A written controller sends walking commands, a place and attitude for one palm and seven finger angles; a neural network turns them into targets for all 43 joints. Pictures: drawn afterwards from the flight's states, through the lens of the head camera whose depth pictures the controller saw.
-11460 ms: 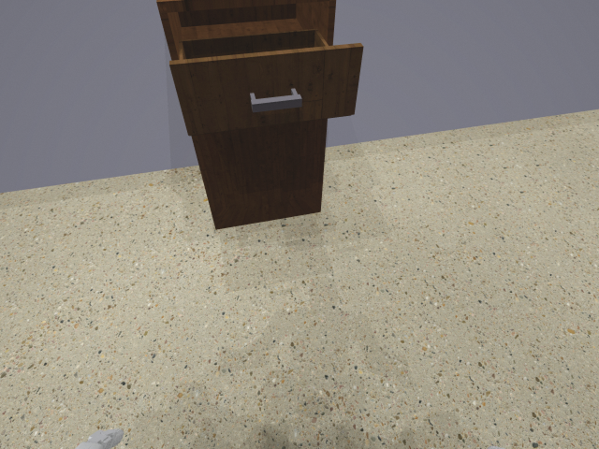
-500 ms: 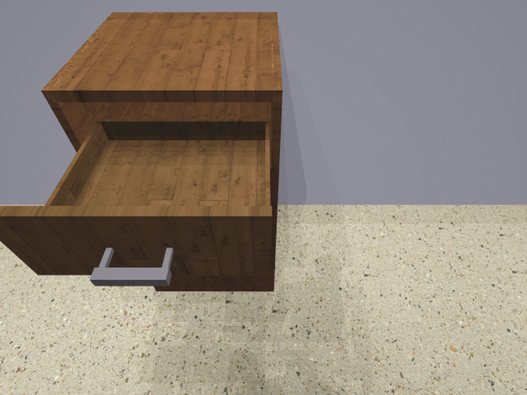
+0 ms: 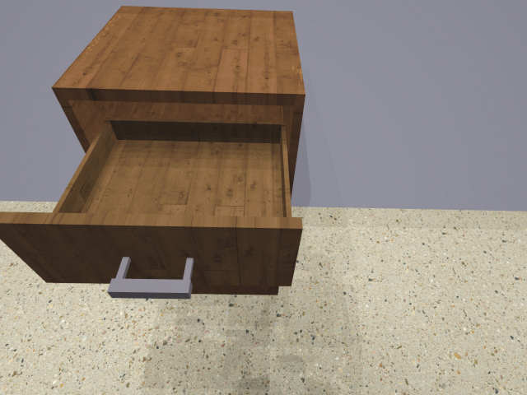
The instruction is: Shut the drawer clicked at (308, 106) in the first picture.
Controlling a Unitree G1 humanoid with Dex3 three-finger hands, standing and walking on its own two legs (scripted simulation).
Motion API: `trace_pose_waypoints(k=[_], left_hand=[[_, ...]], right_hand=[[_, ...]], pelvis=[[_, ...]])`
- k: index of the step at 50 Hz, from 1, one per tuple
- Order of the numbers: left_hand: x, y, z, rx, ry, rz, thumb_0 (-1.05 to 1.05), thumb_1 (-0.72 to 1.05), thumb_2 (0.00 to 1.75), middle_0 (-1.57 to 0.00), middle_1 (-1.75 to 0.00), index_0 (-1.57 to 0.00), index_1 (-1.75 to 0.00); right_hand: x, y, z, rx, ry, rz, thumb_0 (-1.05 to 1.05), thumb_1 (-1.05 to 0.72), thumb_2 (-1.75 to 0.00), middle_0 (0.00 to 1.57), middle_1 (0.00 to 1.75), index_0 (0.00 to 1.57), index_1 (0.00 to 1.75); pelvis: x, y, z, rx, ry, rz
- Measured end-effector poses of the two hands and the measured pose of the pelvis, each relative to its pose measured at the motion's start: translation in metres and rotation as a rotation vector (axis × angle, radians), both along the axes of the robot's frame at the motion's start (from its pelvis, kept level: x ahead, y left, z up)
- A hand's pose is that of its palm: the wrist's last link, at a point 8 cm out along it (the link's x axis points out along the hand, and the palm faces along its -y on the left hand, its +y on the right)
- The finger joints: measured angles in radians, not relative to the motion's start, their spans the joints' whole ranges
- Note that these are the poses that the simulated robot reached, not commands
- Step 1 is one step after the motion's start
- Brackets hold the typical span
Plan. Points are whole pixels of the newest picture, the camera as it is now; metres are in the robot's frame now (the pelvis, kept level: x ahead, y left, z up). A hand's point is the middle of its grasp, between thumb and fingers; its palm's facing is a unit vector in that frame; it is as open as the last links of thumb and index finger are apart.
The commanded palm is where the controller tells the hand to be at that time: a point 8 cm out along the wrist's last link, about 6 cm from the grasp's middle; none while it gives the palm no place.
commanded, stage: come to a stop and stand still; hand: left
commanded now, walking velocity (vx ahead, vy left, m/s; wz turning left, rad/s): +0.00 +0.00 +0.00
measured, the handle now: (154, 276) +0.28 +0.19 +0.02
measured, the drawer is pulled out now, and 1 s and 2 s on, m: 0.30 0.30 0.30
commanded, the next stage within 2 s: look again from close up in 0.58 s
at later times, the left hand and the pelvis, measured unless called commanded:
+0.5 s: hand out of the picture -0.01 +0.18 -0.18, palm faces +0.01 -0.99 -0.14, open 7.4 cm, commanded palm none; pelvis +0.02 +0.03 +0.00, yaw -1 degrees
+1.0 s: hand out of the picture +0.01 +0.19 -0.18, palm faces -0.01 -0.99 -0.15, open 7.4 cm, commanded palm none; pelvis +0.02 +0.03 +0.00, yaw -2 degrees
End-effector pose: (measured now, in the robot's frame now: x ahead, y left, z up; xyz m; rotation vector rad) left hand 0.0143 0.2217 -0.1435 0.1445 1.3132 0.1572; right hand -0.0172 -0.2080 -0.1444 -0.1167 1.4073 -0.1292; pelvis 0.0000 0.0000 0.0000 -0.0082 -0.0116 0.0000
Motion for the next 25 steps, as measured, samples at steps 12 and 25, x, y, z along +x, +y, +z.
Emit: trace_pose_waypoints(k=[12,25], left_hand=[[-0.028,-0.002,-0.008,-0.064,0.105,0.006,0.01,0.91,0.90,-0.19,-0.30,-0.20,-0.30],[-0.024,0.013,-0.006,-0.059,0.118,-0.006,0.00,0.91,0.90,-0.19,-0.30,-0.20,-0.30]], right_hand=[[0.042,-0.004,0.011,-0.065,-0.083,0.013,0.02,-0.93,-0.90,0.20,0.30,0.20,0.30],[0.042,0.009,0.013,-0.066,-0.070,0.003,0.01,-0.93,-0.90,0.20,0.30,0.20,0.30]], pelvis=[[0.011,0.018,0.002,-0.003,-0.014,-0.014],[0.015,0.030,0.004,-0.001,-0.013,-0.023]])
